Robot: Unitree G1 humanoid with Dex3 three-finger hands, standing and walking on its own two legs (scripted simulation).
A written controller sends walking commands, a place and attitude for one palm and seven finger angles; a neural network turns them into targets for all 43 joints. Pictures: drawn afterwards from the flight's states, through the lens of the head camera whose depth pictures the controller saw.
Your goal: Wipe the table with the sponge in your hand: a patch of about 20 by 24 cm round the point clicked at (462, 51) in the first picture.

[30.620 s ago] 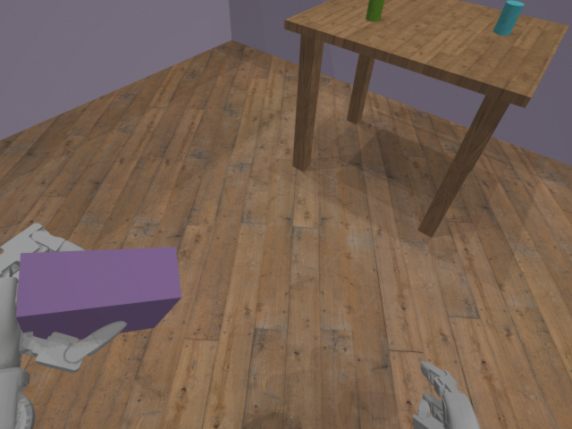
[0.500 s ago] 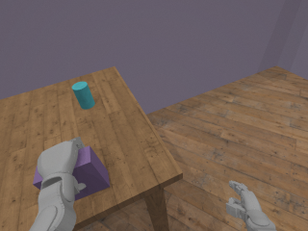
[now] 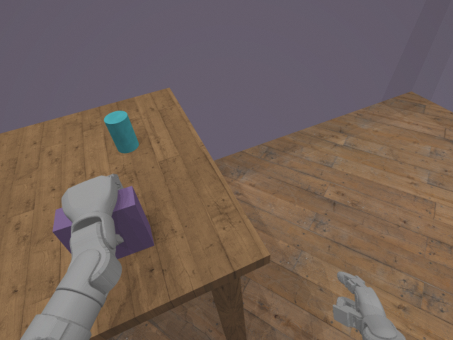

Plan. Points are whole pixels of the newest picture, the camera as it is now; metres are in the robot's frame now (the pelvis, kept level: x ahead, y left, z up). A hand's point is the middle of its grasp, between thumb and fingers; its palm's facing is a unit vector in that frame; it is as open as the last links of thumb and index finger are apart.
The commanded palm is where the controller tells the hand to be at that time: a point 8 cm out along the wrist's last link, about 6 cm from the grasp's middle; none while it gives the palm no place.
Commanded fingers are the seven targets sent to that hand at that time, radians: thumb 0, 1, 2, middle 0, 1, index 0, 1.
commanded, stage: wipe forward along the middle lane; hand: left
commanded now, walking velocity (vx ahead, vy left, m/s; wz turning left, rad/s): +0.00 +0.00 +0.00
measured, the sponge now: (112, 235) +0.29 +0.28 +0.02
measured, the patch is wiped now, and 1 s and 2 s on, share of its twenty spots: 1.00 1.00 1.00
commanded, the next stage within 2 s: slide back across to the first lane in 0.94 s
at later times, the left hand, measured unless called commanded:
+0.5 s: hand (109, 203) +0.33 +0.28 +0.08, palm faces -0.04 -0.06 -1.00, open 9.8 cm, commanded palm +0.31 +0.29 +0.10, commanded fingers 0.00 0.10 1.30 -1.20 -1.60 -1.20 -1.60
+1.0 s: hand (105, 180) +0.39 +0.32 +0.08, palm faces -0.10 -0.04 -0.99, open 9.8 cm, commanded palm +0.37 +0.32 +0.11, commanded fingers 0.00 0.10 1.30 -1.20 -1.60 -1.20 -1.60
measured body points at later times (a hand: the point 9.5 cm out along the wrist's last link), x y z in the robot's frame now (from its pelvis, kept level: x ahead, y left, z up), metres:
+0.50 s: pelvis -0.01 -0.02 +0.00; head +0.00 -0.06 +0.45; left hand +0.33 +0.28 +0.13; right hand +0.19 -0.25 -0.11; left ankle -0.02 +0.11 -0.74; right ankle +0.00 -0.08 -0.74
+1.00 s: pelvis +0.00 -0.01 +0.00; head +0.04 -0.04 +0.44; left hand +0.39 +0.31 +0.13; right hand +0.13 -0.28 -0.14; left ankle -0.02 +0.11 -0.74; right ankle +0.00 -0.08 -0.74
